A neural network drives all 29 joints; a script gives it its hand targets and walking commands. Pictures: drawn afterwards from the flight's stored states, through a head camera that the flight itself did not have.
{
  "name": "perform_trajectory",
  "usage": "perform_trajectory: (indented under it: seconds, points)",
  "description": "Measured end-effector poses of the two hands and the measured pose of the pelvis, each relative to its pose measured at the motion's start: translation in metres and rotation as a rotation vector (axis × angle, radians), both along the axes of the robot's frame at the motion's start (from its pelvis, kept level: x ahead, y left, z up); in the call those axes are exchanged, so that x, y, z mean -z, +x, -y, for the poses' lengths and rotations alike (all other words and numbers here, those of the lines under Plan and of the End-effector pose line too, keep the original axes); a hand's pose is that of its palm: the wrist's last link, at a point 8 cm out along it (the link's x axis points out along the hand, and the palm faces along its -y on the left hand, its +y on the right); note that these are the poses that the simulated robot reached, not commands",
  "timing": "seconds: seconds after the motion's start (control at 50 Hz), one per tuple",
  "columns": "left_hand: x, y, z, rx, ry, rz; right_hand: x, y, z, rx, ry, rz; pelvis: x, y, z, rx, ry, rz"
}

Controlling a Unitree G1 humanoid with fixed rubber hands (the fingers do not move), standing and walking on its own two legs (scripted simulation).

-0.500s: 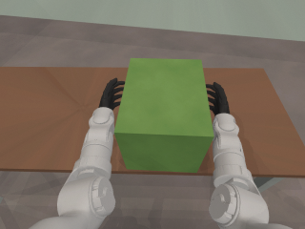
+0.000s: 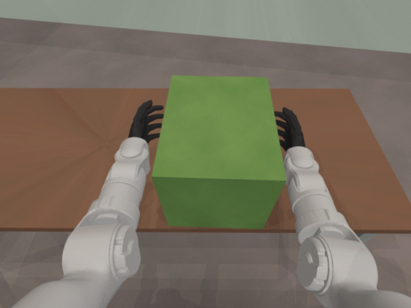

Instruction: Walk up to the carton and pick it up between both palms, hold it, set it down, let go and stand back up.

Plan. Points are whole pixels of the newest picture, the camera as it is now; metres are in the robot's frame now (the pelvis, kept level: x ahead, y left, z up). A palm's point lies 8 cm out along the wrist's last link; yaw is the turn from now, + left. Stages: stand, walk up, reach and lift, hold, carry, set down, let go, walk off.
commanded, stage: set down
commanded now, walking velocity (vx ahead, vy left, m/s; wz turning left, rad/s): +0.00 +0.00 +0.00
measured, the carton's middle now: (217, 152) +0.43 -0.02 +0.03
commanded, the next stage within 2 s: none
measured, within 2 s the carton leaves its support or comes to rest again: neither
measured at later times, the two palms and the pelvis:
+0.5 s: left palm (117, 128) +0.44 +0.18 +0.11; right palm (315, 134) +0.42 -0.21 +0.10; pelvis +0.00 +0.00 +0.00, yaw -1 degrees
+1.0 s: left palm (93, 91) +0.43 +0.19 +0.21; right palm (337, 97) +0.42 -0.22 +0.19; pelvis -0.02 +0.00 +0.00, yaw +0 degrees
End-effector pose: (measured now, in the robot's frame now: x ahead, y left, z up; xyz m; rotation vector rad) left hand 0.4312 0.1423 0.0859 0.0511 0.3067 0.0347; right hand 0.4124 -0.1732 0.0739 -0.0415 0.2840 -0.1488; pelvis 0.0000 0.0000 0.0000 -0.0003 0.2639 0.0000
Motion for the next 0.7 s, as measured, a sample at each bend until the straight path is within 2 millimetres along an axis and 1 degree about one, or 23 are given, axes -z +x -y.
perform_trajectory:
  seconds: [0.08, 0.16, 0.24, 0.32, 0.4, 0.5, 0.7]
  points:
    - [-0.007, 0.011, -0.005, -0.038, -0.01, -0.008, -0.001, 0.008, -0.001, 0.016, -0.001, -0.024, 0.0, -0.002, -0.002, 0.008, -0.001, -0.009]
    - [-0.01, 0.015, -0.011, -0.04, -0.014, -0.014, -0.005, 0.015, 0.002, 0.008, 0.002, -0.027, 0.001, 0.001, -0.004, 0.006, -0.003, -0.01]
    - [-0.008, 0.014, -0.019, -0.04, -0.02, -0.026, -0.008, 0.017, 0.012, 0.006, 0.002, -0.02, 0.001, 0.005, -0.004, 0.005, -0.006, 0.001]
    - [-0.004, 0.01, -0.028, -0.046, -0.02, -0.03, -0.01, 0.015, 0.026, 0.011, 0.006, -0.014, 0.002, 0.006, -0.003, 0.006, -0.007, 0.011]
    - [-0.007, 0.007, -0.036, -0.052, -0.018, -0.021, -0.012, 0.012, 0.037, 0.008, 0.014, -0.007, 0.002, 0.004, -0.001, 0.009, -0.007, 0.01]
    - [-0.024, 0.007, -0.04, -0.048, -0.015, 0.0, -0.026, 0.009, 0.041, -0.001, 0.018, 0.004, 0.002, -0.001, 0.0, 0.012, -0.008, 0.016]
    - [-0.071, 0.004, -0.04, -0.048, -0.021, 0.005, -0.07, 0.007, 0.037, 0.007, 0.013, -0.002, 0.002, -0.015, 0.0, 0.02, -0.008, 0.066]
